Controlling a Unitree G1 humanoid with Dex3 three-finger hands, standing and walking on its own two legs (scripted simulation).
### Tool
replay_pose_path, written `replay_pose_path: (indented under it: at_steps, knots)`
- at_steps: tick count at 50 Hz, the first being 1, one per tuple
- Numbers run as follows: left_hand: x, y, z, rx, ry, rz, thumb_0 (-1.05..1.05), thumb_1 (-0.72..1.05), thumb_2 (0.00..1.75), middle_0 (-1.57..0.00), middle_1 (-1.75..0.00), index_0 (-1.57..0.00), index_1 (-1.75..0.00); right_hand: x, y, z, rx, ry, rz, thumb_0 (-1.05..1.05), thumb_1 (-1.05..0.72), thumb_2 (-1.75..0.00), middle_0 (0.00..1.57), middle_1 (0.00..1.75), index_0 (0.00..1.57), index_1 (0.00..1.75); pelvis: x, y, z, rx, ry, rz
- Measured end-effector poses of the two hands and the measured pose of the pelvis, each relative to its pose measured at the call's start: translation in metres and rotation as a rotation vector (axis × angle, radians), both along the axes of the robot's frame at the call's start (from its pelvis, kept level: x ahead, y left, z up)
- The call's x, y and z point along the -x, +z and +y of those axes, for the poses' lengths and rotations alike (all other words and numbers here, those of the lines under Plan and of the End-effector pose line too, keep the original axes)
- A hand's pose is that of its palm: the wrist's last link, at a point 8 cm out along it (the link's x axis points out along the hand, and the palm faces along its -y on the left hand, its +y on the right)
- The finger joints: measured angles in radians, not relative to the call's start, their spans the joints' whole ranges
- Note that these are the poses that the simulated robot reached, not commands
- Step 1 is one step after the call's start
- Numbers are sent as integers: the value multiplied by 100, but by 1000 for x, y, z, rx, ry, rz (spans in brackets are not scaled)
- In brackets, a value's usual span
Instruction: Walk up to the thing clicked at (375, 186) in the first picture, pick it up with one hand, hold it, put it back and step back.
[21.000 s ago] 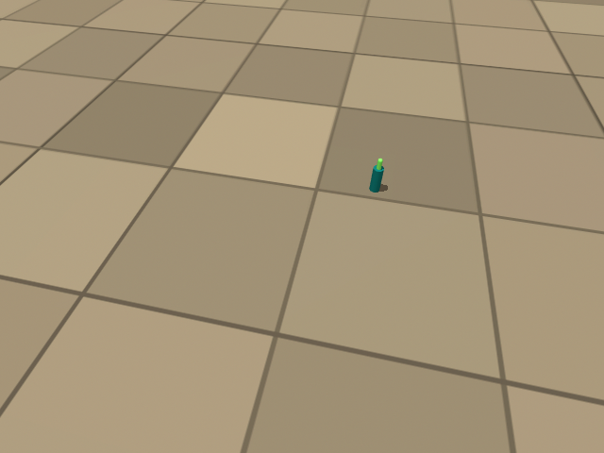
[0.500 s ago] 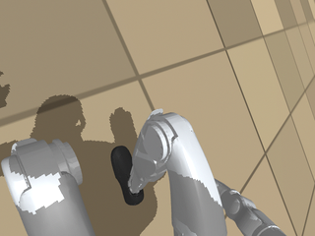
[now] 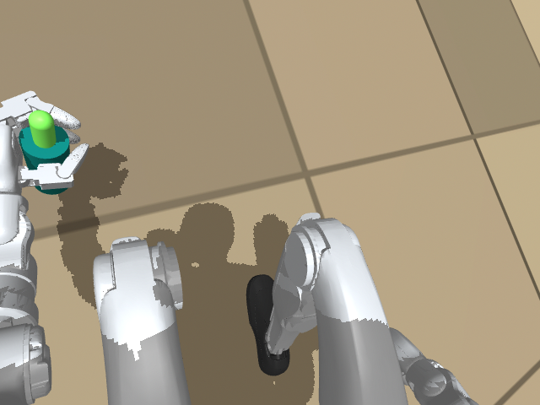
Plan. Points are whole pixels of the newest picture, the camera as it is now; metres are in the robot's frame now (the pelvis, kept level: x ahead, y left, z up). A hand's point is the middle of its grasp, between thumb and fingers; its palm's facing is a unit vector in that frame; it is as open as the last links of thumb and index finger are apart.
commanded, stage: settle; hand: left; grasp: from the side
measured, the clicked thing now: (47, 153) +0.45 +0.26 -0.12
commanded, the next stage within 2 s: lift in 1.22 s
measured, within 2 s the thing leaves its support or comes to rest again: neither
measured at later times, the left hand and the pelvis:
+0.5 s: hand (65, 123) +0.45 +0.23 -0.03, palm faces +0.11 -0.99 -0.08, open 6.2 cm; pelvis +0.02 -0.02 +0.02, yaw +6 degrees
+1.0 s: hand (62, 110) +0.45 +0.23 +0.00, palm faces +0.11 -0.99 -0.06, open 5.7 cm; pelvis +0.02 -0.02 +0.04, yaw +7 degrees
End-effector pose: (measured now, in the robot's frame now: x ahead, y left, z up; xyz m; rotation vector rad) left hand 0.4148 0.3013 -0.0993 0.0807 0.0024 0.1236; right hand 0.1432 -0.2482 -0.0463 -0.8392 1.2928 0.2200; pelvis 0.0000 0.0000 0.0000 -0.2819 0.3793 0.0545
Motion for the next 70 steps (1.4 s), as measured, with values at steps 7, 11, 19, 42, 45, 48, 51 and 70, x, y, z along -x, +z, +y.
replay_pose_path:
  at_steps: [7, 11, 19, 42, 45, 48, 51, 70]
  knots:
    - [8, 25, -2, 1, -16, 23, -1, 9, 97, -91, -102, -96, -105, -6, -7, -4, -53, -74, -30, 0, -89, -89, 20, 30, 21, 30, -3, 7, -3, -35, 17, 49]
    - [9, 36, -4, 6, -15, 32, -1, 9, 97, -91, -102, -97, -105, -10, -11, -7, -78, -109, -38, 0, -89, -89, 20, 30, 21, 30, -6, 11, -6, -54, 25, 78]
    - [1, 59, -11, 1, -12, 42, -1, 9, 97, -91, -102, -97, -105, -23, -18, -12, -117, -166, -66, 0, -89, -89, 20, 30, 20, 30, -14, 19, -12, -90, 34, 129]
    - [-7, 95, -20, 19, -4, 59, 0, 7, 100, -92, -104, -103, -110, -26, -13, -24, -149, -247, -100, 0, -89, -89, 20, 30, 20, 30, -20, 38, -20, -138, 46, 182]
    - [-7, 99, -19, 18, -9, 61, 0, 6, 102, -93, -105, -107, -118, -25, -11, -23, -153, -251, -106, 0, -89, -89, 20, 30, 20, 30, -20, 41, -19, -139, 47, 183]
    - [-7, 102, -18, 19, -10, 65, 0, 5, 102, -93, -105, -107, -118, -24, -9, -23, -157, -253, -109, 0, -89, -89, 20, 30, 20, 30, -19, 43, -19, -141, 49, 184]
    - [-6, 104, -17, 28, -4, 66, 0, 5, 103, -93, -104, -107, -118, -24, -7, -22, -163, -254, -113, 0, -89, -89, 20, 30, 20, 30, -19, 45, -19, -143, 51, 186]
    - [-7, 119, -16, 34, 1, 61, 0, 4, 104, -94, -104, -107, -118, -25, -2, -18, -177, -260, -124, 0, -89, -89, 20, 30, 20, 30, -20, 54, -18, -151, 57, 195]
